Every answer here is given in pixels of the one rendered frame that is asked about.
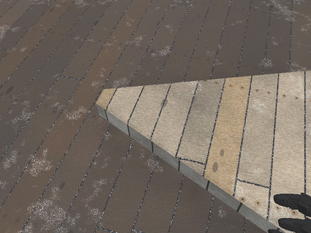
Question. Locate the robot right hand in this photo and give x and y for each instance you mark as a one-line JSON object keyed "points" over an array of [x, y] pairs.
{"points": [[300, 202]]}

